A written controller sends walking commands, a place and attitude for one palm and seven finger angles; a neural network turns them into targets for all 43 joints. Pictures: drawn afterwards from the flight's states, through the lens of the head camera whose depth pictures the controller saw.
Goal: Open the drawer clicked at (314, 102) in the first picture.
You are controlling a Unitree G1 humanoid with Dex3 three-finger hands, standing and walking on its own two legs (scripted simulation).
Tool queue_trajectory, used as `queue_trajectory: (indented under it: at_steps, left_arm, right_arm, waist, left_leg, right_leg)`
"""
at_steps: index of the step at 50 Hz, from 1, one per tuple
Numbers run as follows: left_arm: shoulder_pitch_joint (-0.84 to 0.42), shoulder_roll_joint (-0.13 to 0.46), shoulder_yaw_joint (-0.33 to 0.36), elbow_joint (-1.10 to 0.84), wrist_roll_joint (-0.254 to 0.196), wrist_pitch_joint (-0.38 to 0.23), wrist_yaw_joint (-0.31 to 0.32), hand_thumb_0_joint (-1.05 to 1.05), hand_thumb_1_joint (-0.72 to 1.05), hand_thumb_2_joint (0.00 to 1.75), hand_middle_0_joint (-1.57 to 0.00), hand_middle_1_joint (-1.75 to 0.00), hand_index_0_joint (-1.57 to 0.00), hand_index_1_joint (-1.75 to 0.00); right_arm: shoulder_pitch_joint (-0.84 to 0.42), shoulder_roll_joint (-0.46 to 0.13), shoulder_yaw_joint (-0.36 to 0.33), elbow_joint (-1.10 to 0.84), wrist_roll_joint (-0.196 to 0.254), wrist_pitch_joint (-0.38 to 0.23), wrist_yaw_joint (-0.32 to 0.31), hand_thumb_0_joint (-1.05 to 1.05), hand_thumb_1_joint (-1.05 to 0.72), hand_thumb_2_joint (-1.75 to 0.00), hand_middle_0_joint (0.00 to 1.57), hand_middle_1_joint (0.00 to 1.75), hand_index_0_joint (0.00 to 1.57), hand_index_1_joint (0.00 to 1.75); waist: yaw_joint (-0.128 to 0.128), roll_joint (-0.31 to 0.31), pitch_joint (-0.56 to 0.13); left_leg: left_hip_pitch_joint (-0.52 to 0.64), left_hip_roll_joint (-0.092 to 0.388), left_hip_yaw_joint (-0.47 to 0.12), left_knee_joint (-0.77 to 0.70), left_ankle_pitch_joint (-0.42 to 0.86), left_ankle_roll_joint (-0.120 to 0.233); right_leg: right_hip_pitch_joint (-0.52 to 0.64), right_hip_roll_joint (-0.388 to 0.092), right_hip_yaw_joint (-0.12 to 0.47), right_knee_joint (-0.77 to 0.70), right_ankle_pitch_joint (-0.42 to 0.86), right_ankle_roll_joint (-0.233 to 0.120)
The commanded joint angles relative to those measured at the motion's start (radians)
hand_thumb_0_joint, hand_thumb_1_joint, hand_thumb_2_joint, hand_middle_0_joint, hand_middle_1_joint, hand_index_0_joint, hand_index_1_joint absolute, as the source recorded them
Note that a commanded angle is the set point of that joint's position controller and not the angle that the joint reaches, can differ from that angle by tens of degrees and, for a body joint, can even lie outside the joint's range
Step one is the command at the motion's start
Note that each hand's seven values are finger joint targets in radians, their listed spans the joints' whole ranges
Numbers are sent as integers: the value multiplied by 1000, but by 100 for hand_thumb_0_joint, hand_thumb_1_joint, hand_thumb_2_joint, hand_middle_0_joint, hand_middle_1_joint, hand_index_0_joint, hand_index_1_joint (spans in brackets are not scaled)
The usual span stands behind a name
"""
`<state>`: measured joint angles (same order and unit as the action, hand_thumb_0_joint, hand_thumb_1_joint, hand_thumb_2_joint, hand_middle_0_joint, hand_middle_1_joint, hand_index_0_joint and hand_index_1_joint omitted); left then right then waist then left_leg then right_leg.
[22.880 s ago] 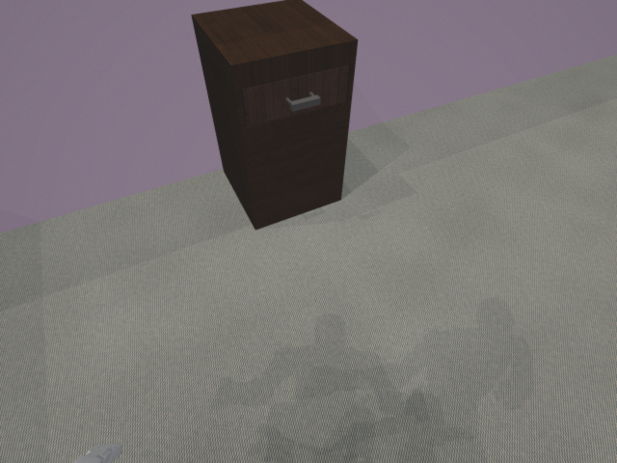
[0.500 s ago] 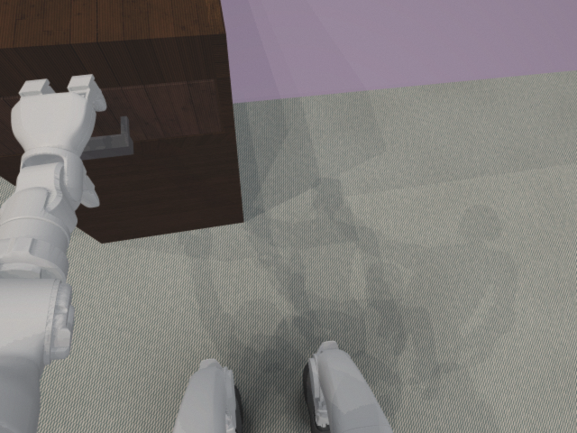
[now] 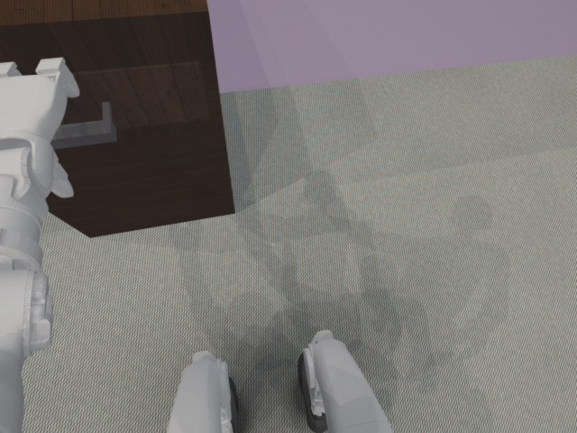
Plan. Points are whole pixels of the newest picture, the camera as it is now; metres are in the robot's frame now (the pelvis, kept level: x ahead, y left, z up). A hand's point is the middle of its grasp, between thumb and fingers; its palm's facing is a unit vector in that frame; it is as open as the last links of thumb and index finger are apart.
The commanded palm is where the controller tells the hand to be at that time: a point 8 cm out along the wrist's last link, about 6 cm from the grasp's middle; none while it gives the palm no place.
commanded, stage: re-aim the fingers above the handle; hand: left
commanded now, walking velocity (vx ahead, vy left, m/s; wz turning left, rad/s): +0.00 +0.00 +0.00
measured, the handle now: (76, 123) +0.58 +0.26 -0.07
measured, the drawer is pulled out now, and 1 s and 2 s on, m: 0.00 0.00 0.00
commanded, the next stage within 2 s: lower the fingers behind the handle in 0.94 s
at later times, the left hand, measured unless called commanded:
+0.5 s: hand (47, 131) +0.54 +0.27 -0.01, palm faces -0.06 -0.01 -1.00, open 13.7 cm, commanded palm +0.54 +0.27 +0.03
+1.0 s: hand (46, 131) +0.54 +0.27 -0.01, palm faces -0.07 +0.00 -1.00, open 13.7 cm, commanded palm +0.53 +0.27 +0.03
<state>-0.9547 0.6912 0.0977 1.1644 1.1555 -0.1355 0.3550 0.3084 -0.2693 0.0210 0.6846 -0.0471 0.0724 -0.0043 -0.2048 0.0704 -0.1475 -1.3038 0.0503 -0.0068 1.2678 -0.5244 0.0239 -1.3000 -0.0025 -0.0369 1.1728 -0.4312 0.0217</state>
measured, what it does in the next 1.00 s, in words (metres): stands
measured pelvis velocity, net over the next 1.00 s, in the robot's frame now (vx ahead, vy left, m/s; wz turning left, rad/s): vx -0.01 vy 0.00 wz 0.00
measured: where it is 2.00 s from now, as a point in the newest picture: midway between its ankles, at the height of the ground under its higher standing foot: (272, 418)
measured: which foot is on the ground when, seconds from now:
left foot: down 0.00-1.00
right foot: down 0.00-1.00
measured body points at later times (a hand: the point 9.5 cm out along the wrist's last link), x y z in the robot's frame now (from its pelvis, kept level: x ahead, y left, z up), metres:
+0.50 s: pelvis -0.01 +0.00 -0.01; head +0.18 +0.02 +0.40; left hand +0.53 +0.27 +0.04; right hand +0.01 -0.28 -0.12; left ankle +0.02 +0.10 -0.62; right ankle +0.05 -0.14 -0.62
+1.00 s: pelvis -0.01 +0.00 -0.01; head +0.18 +0.01 +0.40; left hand +0.53 +0.27 +0.04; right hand -0.01 -0.27 -0.13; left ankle +0.02 +0.11 -0.62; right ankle +0.05 -0.14 -0.62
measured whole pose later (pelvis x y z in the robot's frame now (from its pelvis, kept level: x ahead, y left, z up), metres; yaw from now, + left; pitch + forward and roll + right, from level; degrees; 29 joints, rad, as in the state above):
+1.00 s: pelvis -0.01 +0.00 -0.01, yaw +0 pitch +33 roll -4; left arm -0.99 0.73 0.10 1.16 1.15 -0.17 0.34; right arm 0.30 -0.27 0.04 0.67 -0.03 0.08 -0.01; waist -0.21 0.07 -0.14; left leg -1.36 0.05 -0.01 1.31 -0.52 0.03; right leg -1.35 -0.01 -0.04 1.21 -0.43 0.02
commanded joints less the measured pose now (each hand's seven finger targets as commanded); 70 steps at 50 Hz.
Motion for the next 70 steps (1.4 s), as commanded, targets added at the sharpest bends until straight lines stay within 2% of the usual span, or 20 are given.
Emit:
queue_trajectory:
  at_steps: [1,3,5,7,9,12,16,20,23,25,34,38,41,47,53,55,59,62,65,70]
  left_arm:
    - [-398,347,79,-177,-28,11,33,0,-50,30,-30,-120,-30,-120]
    - [-399,343,78,-186,-33,3,34,0,-50,30,-30,-120,-30,-120]
    - [-407,339,77,-171,-30,8,40,0,-50,30,-30,-120,-30,-120]
    - [-437,339,71,-169,-30,9,44,0,-50,30,-30,-120,-30,-120]
    - [-418,368,88,-149,-28,21,47,0,-50,30,-30,-120,-30,-120]
    - [-451,349,66,-135,-24,33,46,0,-50,30,-30,-120,-30,-120]
    - [-441,370,83,-150,-23,40,43,0,-50,30,-30,-120,-30,-120]
    - [-467,379,64,-120,-23,43,33,0,-50,30,-30,-120,-30,-120]
    - [-462,419,82,-126,-17,38,26,0,-50,30,-30,-120,-30,-120]
    - [-463,416,79,-121,-20,34,24,0,-50,30,-30,-120,-30,-120]
    - [-450,434,100,-152,-23,26,22,0,-50,30,-30,-120,-30,-120]
    - [-467,426,93,-155,-21,28,22,0,-50,30,-30,-120,-30,-120]
    - [-456,429,104,-172,-22,23,20,0,-50,30,-30,-120,-30,-120]
    - [-456,423,96,-171,-29,13,18,0,-50,30,-30,-120,-30,-120]
    - [-401,418,108,-167,-30,9,22,0,-50,30,-30,-120,-30,-120]
    - [-405,396,91,-140,-30,10,25,0,-50,30,-30,-120,-30,-120]
    - [-401,388,77,-101,-22,13,30,0,-50,30,-30,-120,-30,-120]
    - [-398,389,71,-58,-20,23,30,0,-50,30,-30,-120,-30,-120]
    - [-402,397,62,-29,-8,39,32,0,-50,30,-30,-120,-30,-120]
    - [-407,400,56,-31,-4,54,22,0,-50,30,-30,-120,-30,-120]
  right_arm:
    - [190,-188,-65,-30,-2,-4,-16,0,-90,-90,20,30,20,30]
    - [200,-192,-68,-26,-1,-4,-14,0,-90,-90,20,30,20,30]
    - [203,-192,-69,-21,-1,-2,-15,0,-90,-90,20,30,20,30]
    - [208,-194,-68,-16,-2,-3,-14,0,-90,-90,20,30,20,30]
    - [205,-197,-65,-18,-3,1,-13,0,-90,-90,20,30,20,30]
    - [204,-198,-64,-18,1,4,-16,0,-90,-90,20,30,20,30]
    - [197,-196,-62,-25,0,7,-13,0,-90,-90,20,30,20,30]
    - [191,-197,-52,-31,5,4,-19,0,-90,-90,20,30,20,30]
    - [187,-199,-47,-41,6,4,-21,0,-90,-90,20,30,20,30]
    - [184,-197,-46,-44,7,3,-24,0,-90,-90,20,30,20,30]
    - [188,-201,-47,-49,7,4,-22,0,-90,-90,20,30,20,30]
    - [192,-202,-48,-45,8,2,-23,0,-90,-90,20,30,20,30]
    - [193,-200,-50,-44,8,4,-21,0,-90,-90,20,30,20,30]
    - [193,-198,-48,-40,8,4,-22,0,-90,-90,20,30,20,30]
    - [194,-198,-52,-37,4,9,-19,0,-90,-90,20,30,20,30]
    - [193,-197,-50,-35,4,7,-19,0,-90,-90,20,30,20,30]
    - [189,-199,-48,-37,4,6,-20,0,-90,-90,20,30,20,30]
    - [187,-202,-45,-41,6,9,-20,0,-90,-90,20,30,20,30]
    - [181,-205,-40,-48,7,10,-21,0,-90,-90,20,30,20,30]
    - [176,-204,-37,-64,12,9,-21,0,-90,-90,20,30,20,30]
  waist:
    - [8,98,-569]
    - [13,131,-581]
    - [-2,92,-573]
    - [-7,113,-580]
    - [6,100,-577]
    - [-14,96,-552]
    - [3,124,-590]
    - [-16,91,-525]
    - [-3,112,-552]
    - [-12,86,-539]
    - [9,116,-577]
    - [-4,112,-580]
    - [9,116,-611]
    - [4,111,-576]
    - [22,125,-584]
    - [6,87,-536]
    - [2,90,-520]
    - [-8,47,-511]
    - [-8,63,-484]
    - [-7,53,-521]
  left_leg:
    - [359,-39,-25,-136,316,29]
    - [385,-40,-31,-136,328,23]
    - [378,-37,-34,-129,330,26]
    - [377,-38,-33,-124,334,25]
    - [355,-42,-28,-121,324,27]
    - [356,-40,-33,-126,313,26]
    - [381,-42,-33,-126,334,25]
    - [298,-46,-24,-123,245,32]
    - [288,-50,-21,-119,236,33]
    - [263,-49,-17,-112,219,37]
    - [308,-47,-32,-114,248,30]
    - [312,-45,-35,-113,244,31]
    - [337,-44,-39,-117,274,29]
    - [305,-45,-30,-117,247,32]
    - [337,-46,-31,-116,301,28]
    - [293,-44,-27,-110,272,32]
    - [252,-48,-21,-93,246,32]
    - [203,-51,-16,-78,219,36]
    - [172,-53,-15,-68,191,34]
    - [140,-55,-8,-44,165,37]
  right_leg:
    - [320,48,-12,-120,185,-49]
    - [300,48,-18,-113,181,-50]
    - [287,49,-20,-112,180,-47]
    - [279,46,-18,-110,183,-46]
    - [300,48,-15,-108,183,-48]
    - [270,47,-19,-110,167,-46]
    - [283,47,-19,-107,180,-49]
    - [285,47,-14,-115,131,-44]
    - [295,46,-10,-106,125,-45]
    - [300,46,-5,-109,118,-41]
    - [279,47,-15,-92,122,-45]
    - [268,47,-15,-93,118,-43]
    - [278,47,-17,-89,136,-46]
    - [288,48,-11,-100,125,-42]
    - [287,47,-14,-95,163,-46]
    - [277,47,-13,-97,148,-43]
    - [256,46,-11,-82,133,-44]
    - [255,45,-8,-71,121,-42]
    - [224,45,-9,-56,98,-43]
    - [228,44,-2,-39,84,-40]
